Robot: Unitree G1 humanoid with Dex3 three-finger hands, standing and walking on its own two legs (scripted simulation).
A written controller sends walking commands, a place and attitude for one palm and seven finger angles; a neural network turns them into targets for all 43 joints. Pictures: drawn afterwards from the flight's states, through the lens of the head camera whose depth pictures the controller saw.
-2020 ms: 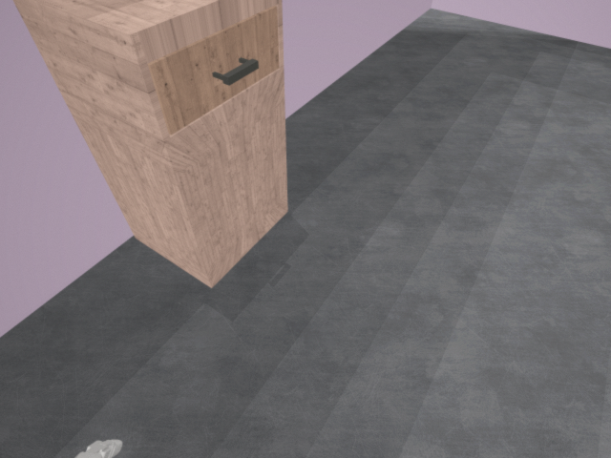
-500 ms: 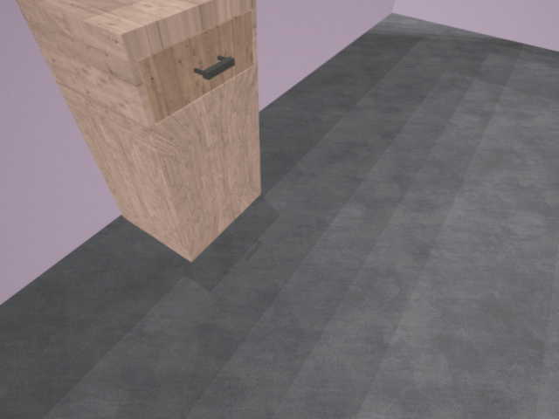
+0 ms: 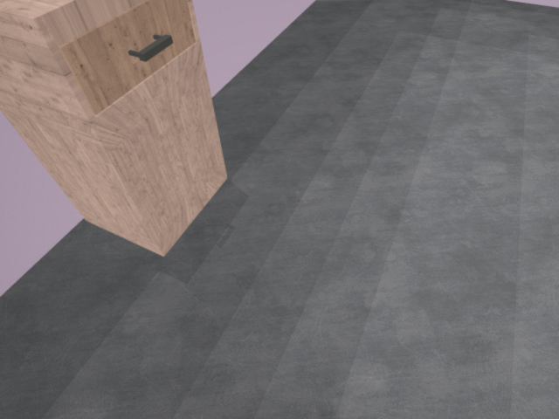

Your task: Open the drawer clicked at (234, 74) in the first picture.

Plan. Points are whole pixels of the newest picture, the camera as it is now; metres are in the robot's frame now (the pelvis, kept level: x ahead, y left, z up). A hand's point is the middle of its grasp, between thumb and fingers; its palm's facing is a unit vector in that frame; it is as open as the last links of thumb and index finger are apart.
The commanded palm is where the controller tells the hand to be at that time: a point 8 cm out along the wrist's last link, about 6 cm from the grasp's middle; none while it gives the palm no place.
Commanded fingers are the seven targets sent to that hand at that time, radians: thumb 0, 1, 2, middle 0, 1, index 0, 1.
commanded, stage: walk around to get in front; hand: left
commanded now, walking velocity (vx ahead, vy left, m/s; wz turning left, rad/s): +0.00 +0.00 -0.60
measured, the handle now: (150, 46) +0.99 +0.46 +0.03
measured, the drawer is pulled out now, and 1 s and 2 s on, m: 0.00 0.00 0.00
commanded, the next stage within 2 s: none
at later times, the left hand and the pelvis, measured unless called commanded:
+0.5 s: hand out of the picture +0.08 +0.24 -0.16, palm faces -0.17 -0.96 -0.24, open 7.4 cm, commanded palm none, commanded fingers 0.00 0.90 0.90 -0.20 -0.30 -0.20 -0.30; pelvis -0.03 +0.04 +0.01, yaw -15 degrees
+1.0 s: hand (210, 411) +0.15 +0.13 -0.14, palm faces -0.54 -0.81 -0.25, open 7.4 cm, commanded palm none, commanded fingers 0.00 0.90 0.90 -0.20 -0.30 -0.20 -0.30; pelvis -0.05 +0.03 +0.01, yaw -33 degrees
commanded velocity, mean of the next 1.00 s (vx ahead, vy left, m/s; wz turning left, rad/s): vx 0.03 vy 0.00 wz -0.60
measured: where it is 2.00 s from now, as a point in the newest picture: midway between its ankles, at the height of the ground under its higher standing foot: outside the picture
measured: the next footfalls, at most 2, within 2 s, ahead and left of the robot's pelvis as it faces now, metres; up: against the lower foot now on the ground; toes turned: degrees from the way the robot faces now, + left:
left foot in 0.46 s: +0.03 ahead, +0.15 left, +0.00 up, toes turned -13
right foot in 0.86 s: -0.07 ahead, -0.10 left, +0.00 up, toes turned -33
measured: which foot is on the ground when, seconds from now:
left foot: down 0.00-0.00, up 0.02-0.44, down 0.46-0.84, up 0.86-1.00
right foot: down 0.00-0.46, up 0.48-0.84, down 0.86-1.00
